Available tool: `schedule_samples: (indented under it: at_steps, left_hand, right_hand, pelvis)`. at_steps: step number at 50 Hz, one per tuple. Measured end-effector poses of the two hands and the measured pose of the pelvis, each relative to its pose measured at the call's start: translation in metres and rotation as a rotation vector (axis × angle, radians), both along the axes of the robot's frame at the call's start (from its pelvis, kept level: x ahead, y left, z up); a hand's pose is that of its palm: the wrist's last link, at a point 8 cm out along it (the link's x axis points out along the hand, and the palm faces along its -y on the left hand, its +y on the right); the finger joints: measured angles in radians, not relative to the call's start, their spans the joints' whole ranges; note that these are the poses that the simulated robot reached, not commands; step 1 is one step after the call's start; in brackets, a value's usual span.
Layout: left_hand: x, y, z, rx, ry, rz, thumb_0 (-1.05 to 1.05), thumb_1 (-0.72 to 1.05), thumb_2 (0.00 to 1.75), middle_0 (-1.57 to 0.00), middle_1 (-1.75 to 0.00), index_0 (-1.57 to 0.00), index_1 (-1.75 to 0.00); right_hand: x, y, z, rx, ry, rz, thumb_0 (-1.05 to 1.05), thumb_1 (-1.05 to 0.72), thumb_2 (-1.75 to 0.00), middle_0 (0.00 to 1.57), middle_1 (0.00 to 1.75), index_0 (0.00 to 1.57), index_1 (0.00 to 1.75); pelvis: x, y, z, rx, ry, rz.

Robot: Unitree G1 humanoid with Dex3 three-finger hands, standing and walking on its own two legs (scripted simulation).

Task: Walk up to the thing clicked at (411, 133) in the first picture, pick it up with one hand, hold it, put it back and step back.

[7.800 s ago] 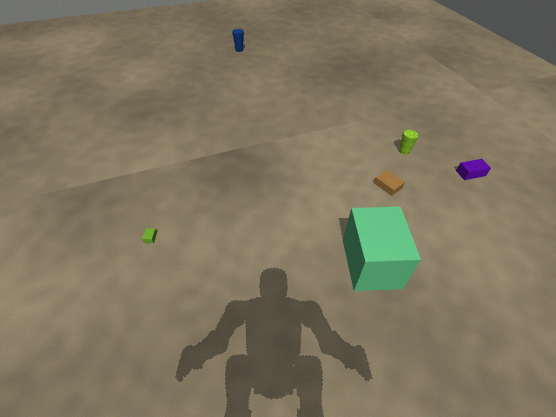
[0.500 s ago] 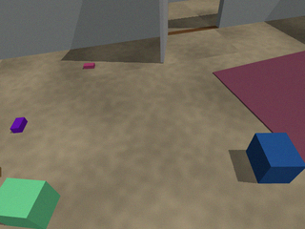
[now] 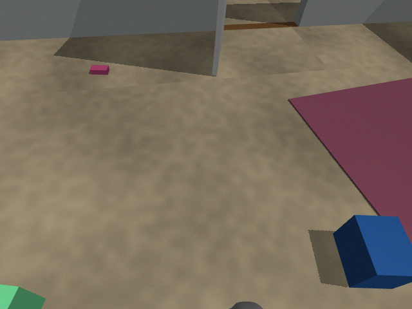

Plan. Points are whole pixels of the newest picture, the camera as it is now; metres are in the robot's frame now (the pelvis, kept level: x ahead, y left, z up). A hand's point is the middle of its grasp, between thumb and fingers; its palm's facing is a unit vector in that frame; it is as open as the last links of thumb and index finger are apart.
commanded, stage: walk up
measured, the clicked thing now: out of the picture +0.65 +1.43 -0.71
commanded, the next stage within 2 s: none
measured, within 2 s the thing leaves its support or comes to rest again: neither
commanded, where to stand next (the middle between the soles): +0.74 +0.01 m, yaw -2 degrees
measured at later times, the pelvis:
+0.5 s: pelvis +0.22 -0.04 +0.00, yaw +0 degrees
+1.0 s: pelvis +0.42 +0.03 +0.00, yaw +2 degrees
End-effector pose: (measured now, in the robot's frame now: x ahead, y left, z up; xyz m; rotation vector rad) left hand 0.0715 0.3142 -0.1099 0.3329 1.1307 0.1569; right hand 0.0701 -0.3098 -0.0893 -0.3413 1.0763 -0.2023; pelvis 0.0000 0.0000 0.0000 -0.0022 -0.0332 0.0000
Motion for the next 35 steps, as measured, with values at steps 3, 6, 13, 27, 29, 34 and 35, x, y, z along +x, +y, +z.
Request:
schedule_samples:
  at_steps: [3, 6, 13, 27, 29, 34, 35]
  left_hand:
    - [0.047, -0.003, 0.01, 0.008, -0.052, -0.029, 0.01, 0.9, 0.9, -0.2, -0.3, -0.2, -0.3]
    - [0.088, -0.01, 0.015, 0.024, -0.069, -0.065, 0.0, 0.9, 0.9, -0.2, -0.3, -0.2, -0.3]
    - [0.157, -0.033, 0.013, 0.088, -0.112, -0.044, 0.0, 0.9, 0.9, -0.2, -0.3, -0.2, -0.3]
    - [0.171, -0.033, 0.022, 0.058, 0.054, 0.079, 0.0, 0.9, 0.9, -0.21, -0.3, -0.21, -0.3]
    - [0.18, -0.025, 0.017, 0.051, 0.067, 0.089, 0.0, 0.9, 0.9, -0.21, -0.3, -0.21, -0.3]
    - [0.217, 0.004, -0.008, 0.029, 0.091, 0.103, 0.01, 0.9, 0.9, -0.21, -0.3, -0.21, -0.3]
    - [0.227, 0.011, -0.014, 0.027, 0.098, 0.101, 0.01, 0.9, 0.9, -0.21, -0.3, -0.21, -0.3]
  right_hand:
    - [0.016, -0.006, -0.003, 0.002, 0.019, -0.009, 0.0, -0.9, -0.89, 0.21, 0.3, 0.2, 0.3]
    - [0.034, -0.017, -0.012, 0.014, 0.031, -0.019, 0.01, -0.9, -0.89, 0.21, 0.3, 0.21, 0.3]
    - [0.096, -0.052, -0.054, 0.041, 0.071, -0.038, 0.01, -0.9, -0.9, 0.21, 0.3, 0.2, 0.3]
    - [0.243, -0.042, -0.02, 0.044, 0.087, 0.074, 0.01, -0.9, -0.9, 0.21, 0.3, 0.2, 0.3]
    - [0.265, -0.037, -0.017, 0.027, 0.094, 0.086, 0.01, -0.9, -0.9, 0.21, 0.3, 0.2, 0.3]
    - [0.331, -0.016, -0.011, -0.019, 0.06, 0.108, 0.01, -0.9, -0.9, 0.21, 0.3, 0.2, 0.3]
    - [0.344, -0.009, -0.01, -0.028, 0.043, 0.108, 0.01, -0.9, -0.9, 0.21, 0.3, 0.2, 0.3]
  pelvis:
    - [0.029, -0.004, 0.001, 0.014, -0.008, -0.01]
    - [0.057, -0.012, -0.003, 0.027, -0.013, -0.024]
    - [0.132, -0.041, -0.028, 0.005, -0.023, -0.013]
    - [0.238, -0.037, 0.001, -0.018, -0.007, 0.004]
    - [0.256, -0.031, -0.001, -0.026, -0.005, 0.01]
    - [0.306, -0.006, -0.014, -0.045, 0.002, 0.026]
    - [0.315, 0.0, -0.017, -0.03, -0.001, 0.027]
